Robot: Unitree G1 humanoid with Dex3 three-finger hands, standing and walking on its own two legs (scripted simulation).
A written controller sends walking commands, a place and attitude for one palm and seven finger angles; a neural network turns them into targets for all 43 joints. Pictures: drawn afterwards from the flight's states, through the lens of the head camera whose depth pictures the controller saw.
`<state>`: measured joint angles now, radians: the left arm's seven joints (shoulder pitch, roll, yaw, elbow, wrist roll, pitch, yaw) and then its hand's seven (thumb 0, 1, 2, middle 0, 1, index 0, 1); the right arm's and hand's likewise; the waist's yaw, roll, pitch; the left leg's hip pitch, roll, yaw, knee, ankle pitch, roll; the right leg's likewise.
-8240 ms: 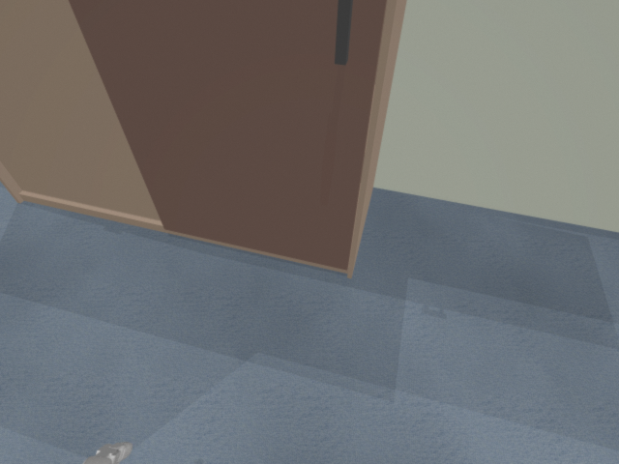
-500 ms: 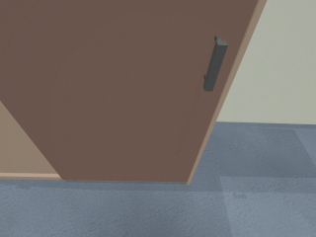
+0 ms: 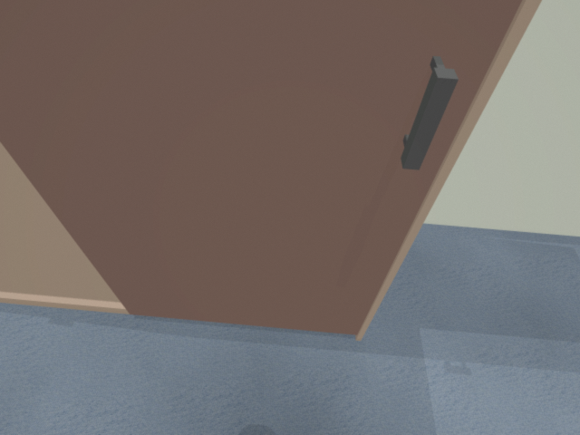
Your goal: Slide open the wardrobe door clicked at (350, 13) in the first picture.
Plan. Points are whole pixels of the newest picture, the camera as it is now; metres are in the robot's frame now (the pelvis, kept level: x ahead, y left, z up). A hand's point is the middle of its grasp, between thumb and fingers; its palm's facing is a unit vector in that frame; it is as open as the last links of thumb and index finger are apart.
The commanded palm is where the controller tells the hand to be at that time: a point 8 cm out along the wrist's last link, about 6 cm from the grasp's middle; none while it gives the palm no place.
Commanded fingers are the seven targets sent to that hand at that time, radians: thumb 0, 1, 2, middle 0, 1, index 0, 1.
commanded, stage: come to a stop and stand still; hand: right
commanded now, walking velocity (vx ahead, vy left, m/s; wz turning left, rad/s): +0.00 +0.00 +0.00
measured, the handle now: (423, 114) +0.52 -0.14 +0.19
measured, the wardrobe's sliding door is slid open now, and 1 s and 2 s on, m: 0.00 0.00 0.00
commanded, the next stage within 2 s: look again from close up in 0.20 s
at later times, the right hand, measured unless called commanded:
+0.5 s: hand out of the picture +0.01 -0.18 -0.16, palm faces +0.04 +0.98 -0.22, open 7.3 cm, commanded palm none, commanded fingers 0.00 -0.90 -0.90 0.20 0.30 0.20 0.30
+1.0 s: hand out of the picture -0.02 -0.18 -0.16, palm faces +0.03 +0.98 -0.21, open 7.3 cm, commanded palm none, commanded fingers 0.00 -0.90 -0.90 0.20 0.30 0.20 0.30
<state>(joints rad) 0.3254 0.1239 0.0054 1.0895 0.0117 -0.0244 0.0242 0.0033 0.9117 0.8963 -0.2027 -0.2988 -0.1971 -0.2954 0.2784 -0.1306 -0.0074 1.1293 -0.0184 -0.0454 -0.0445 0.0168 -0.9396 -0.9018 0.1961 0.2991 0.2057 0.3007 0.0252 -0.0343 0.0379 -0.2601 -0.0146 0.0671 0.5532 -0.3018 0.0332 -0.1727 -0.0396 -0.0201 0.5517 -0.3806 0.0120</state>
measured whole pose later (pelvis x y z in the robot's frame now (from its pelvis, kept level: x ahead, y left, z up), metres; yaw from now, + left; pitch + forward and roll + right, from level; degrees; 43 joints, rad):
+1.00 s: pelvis -0.02 +0.00 +0.01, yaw +0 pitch -2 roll -1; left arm 0.30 0.16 -0.01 1.13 0.01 -0.02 0.03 0.00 0.91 0.90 -0.20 -0.30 -0.20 -0.30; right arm 0.27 -0.17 -0.01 1.10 -0.01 -0.02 -0.02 0.00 -0.91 -0.90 0.20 0.30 0.20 0.30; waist -0.01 0.00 0.04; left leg -0.22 0.01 0.06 0.49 -0.24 0.03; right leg -0.12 -0.01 -0.02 0.44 -0.29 0.01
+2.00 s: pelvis +0.06 +0.01 +0.00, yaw -2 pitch +0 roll -1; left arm 0.17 0.16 0.05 1.03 0.01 0.02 0.03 0.01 0.93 0.90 -0.20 -0.30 -0.20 -0.30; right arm 0.20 -0.17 -0.05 1.00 -0.03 0.00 -0.04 0.00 -0.93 -0.90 0.20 0.30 0.21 0.30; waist -0.01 0.03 0.10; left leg -0.27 0.02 0.12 0.58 -0.30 0.07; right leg -0.32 -0.02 -0.08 0.68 -0.38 0.03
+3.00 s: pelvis +0.07 -0.05 +0.01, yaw +0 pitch -1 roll +0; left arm 0.29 0.14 -0.01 1.12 0.01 -0.02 0.02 0.01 0.92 0.90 -0.20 -0.30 -0.20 -0.30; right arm 0.28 -0.15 0.02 1.09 -0.02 0.00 -0.03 0.01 -0.92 -0.90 0.19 0.30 0.20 0.30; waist 0.00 0.01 0.04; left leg -0.18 0.06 0.06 0.46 -0.25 -0.03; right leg -0.16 0.03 -0.14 0.43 -0.25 -0.07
